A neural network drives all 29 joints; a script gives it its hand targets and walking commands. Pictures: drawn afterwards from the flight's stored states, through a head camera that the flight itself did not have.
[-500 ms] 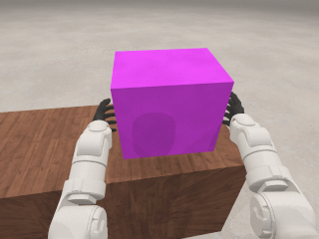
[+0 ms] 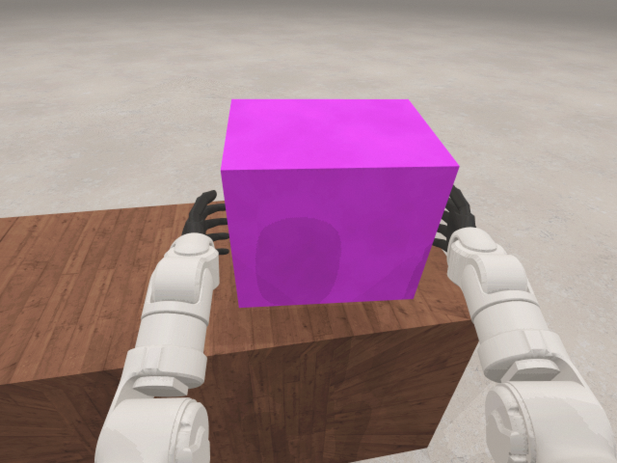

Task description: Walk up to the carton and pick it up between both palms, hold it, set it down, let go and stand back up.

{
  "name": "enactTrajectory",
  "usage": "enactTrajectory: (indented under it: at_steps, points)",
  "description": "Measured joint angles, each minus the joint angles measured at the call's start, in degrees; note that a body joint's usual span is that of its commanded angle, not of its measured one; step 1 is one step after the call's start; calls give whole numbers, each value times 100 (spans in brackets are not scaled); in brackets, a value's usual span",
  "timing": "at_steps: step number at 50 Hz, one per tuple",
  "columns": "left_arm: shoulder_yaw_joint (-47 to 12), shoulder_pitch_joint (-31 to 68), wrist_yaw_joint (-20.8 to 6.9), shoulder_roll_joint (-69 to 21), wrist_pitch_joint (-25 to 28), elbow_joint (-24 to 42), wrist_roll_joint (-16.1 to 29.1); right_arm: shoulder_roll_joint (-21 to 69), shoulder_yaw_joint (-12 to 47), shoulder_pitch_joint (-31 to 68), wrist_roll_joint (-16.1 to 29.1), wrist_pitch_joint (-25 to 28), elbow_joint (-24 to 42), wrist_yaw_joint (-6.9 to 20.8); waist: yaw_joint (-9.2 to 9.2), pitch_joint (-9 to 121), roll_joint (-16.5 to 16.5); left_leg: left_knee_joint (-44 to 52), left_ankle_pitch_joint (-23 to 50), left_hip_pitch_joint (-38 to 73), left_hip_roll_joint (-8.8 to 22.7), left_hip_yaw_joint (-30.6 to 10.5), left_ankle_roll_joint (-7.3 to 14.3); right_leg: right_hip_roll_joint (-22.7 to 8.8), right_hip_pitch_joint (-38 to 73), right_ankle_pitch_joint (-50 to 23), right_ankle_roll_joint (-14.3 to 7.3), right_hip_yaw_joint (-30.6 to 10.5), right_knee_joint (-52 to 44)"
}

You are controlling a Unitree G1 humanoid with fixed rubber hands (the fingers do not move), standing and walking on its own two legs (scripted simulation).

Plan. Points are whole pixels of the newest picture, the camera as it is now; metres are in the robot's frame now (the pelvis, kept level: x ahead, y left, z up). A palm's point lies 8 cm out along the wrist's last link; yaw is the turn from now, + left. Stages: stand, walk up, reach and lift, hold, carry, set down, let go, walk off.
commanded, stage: hold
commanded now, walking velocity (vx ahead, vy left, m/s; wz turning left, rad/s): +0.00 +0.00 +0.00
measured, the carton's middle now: (325, 201) +0.46 +0.02 +0.18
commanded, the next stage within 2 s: none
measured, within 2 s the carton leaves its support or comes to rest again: neither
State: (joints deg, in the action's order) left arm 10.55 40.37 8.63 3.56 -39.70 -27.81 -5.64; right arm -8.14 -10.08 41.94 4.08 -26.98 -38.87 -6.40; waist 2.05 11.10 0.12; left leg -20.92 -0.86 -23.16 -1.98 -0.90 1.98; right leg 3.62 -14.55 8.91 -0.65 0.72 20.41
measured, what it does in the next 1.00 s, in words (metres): stands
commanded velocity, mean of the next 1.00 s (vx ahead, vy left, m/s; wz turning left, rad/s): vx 0.00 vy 0.00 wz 0.00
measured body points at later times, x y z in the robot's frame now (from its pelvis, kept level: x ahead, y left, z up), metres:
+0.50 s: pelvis +0.00 +0.00 +0.00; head -0.05 +0.02 +0.45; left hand +0.38 +0.19 +0.17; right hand +0.41 -0.16 +0.19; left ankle +0.11 +0.07 -0.74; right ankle +0.02 -0.12 -0.74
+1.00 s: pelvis +0.00 +0.00 +0.00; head -0.05 +0.02 +0.45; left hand +0.38 +0.19 +0.17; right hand +0.41 -0.16 +0.19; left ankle +0.11 +0.07 -0.74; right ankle +0.02 -0.12 -0.74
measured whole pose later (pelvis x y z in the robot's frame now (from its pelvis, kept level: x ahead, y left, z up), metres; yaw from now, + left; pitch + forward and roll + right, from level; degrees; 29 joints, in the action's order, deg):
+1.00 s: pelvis +0.00 +0.00 +0.00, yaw +0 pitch +3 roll -3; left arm 10.6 40.7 8.4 3.5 -37.3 -27.5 -6.0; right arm -8.1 -10.1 42.0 4.1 -26.6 -35.7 -7.3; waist 2.1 11.1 0.1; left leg -20.8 -0.8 -23.1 -2.0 -0.9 2.0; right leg 3.6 -14.6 8.9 -0.7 0.7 20.4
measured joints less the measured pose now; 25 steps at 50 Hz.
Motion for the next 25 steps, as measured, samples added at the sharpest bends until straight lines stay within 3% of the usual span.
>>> enactTrajectory:
  at_steps: [7,18,25]
  points:
    - [0,7,0,-17,144,52,10,0,0,-49,1,-27,317,-62,1,0,0,0,2,0,0,0,0,0,0,-3,0,0,0]
    - [0,5,0,19,-51,-37,-9,0,0,96,1,-15,-191,6,1,0,0,1,2,0,0,0,1,0,0,-2,0,0,0]
    - [0,7,2,9,195,-19,-3,0,0,81,0,-13,139,-68,0,0,0,1,2,1,0,0,1,0,0,-1,0,0,0]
